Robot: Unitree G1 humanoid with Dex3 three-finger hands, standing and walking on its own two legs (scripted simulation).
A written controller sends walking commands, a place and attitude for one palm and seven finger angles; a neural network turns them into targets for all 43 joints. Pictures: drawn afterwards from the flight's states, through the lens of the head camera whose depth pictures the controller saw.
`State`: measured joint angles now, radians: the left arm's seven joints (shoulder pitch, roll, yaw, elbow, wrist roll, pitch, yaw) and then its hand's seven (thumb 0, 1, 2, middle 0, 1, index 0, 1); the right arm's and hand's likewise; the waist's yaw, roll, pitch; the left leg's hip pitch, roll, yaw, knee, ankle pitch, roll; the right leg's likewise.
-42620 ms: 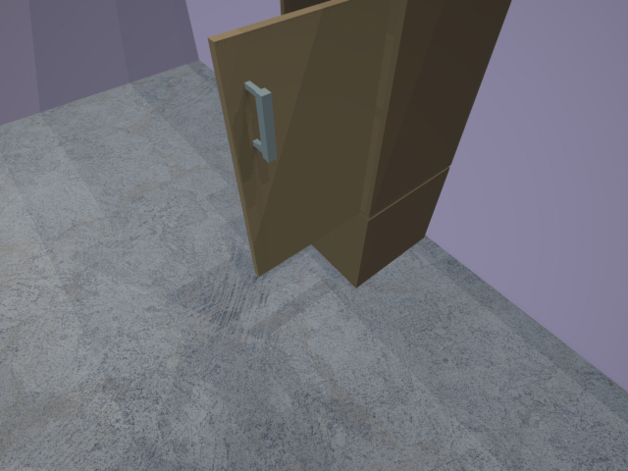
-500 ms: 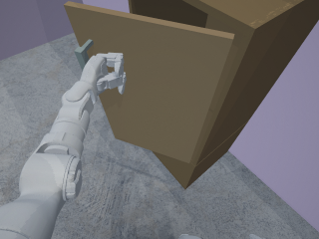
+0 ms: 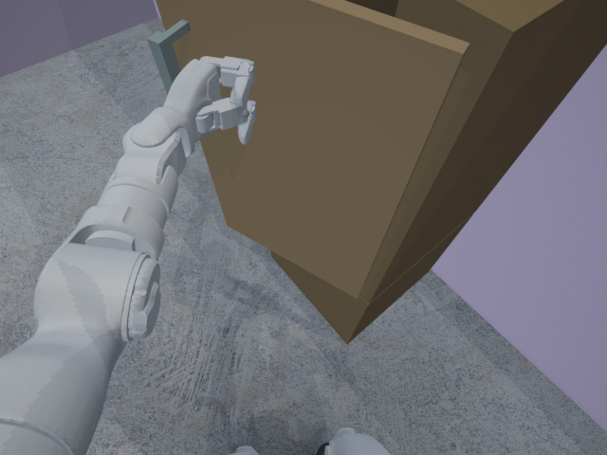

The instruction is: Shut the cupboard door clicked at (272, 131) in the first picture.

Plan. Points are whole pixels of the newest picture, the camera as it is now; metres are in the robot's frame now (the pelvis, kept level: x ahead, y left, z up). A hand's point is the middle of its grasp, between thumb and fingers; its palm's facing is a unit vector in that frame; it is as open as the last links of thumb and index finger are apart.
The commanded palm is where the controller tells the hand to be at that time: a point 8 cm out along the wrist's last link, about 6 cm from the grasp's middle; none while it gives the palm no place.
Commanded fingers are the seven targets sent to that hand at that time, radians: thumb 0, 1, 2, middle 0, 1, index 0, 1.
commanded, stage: push the door shut along its arc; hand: left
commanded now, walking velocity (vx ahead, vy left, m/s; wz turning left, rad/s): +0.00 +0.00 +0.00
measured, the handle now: (183, 76) +0.58 +0.11 +0.14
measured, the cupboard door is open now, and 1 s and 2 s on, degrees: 19 11 11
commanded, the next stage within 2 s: pull the fist back off the door in 0.02 s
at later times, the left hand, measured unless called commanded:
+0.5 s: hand (270, 117) +0.51 +0.00 +0.12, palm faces -0.06 -1.00 -0.05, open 3.1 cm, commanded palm +0.47 +0.05 +0.15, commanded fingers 0.00 0.90 0.90 -1.30 -1.50 -1.30 -1.50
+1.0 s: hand (262, 155) +0.41 +0.01 +0.16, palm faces -0.11 -0.99 -0.03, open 3.1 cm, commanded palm +0.40 +0.07 +0.15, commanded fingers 0.00 0.90 0.90 -1.30 -1.50 -1.30 -1.50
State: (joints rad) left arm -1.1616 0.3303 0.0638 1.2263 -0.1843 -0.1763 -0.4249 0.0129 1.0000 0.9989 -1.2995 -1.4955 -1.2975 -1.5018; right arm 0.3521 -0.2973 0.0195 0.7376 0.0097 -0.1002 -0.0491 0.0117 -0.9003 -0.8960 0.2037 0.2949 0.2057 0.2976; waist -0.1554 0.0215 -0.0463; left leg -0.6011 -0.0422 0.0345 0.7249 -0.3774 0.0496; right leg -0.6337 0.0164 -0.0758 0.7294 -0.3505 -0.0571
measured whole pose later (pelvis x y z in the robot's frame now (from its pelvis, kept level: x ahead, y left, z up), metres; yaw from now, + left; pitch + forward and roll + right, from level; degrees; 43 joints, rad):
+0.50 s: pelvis +0.02 -0.01 +0.00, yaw -4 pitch +14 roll +1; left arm -0.92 0.11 0.19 1.00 -0.03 -0.22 0.14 0.01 0.89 0.90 -1.30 -1.50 -1.30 -1.50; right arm 0.39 -0.23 0.00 0.67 -0.02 -0.03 0.08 0.01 -0.90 -0.90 0.20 0.29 0.20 0.30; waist -0.11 0.07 -0.10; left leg -0.54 -0.01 0.07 0.69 -0.41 0.03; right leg -0.59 0.06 -0.02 0.71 -0.36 -0.07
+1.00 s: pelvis -0.02 -0.01 +0.01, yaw -2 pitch +5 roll +1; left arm -0.71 0.06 0.00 0.74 -0.09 -0.23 0.13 0.02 0.90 0.90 -1.30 -1.50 -1.30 -1.50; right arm 0.25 -0.24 0.01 0.64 0.03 -0.06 0.01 0.01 -0.90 -0.90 0.20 0.29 0.20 0.30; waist -0.05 0.03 -0.04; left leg -0.40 -0.02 0.04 0.63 -0.33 0.03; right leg -0.44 0.05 -0.05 0.63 -0.29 -0.07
